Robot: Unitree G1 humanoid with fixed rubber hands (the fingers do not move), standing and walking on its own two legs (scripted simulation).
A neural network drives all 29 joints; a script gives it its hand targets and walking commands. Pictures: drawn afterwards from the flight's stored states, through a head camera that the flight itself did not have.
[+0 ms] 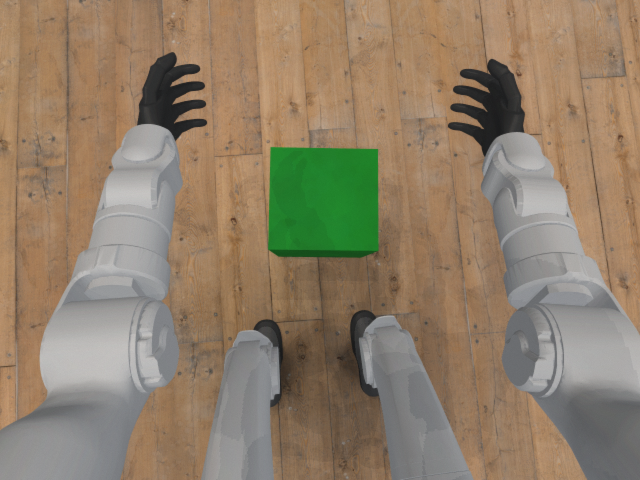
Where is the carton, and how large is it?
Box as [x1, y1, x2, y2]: [268, 147, 377, 257]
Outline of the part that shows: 270,148 268,249 279,256 360,257 377,250 377,149 292,147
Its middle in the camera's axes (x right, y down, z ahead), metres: +0.01 -0.07 +0.87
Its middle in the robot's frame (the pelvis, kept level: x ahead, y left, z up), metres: +0.48 -0.04 -0.51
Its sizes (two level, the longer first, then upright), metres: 0.210 0.200 0.250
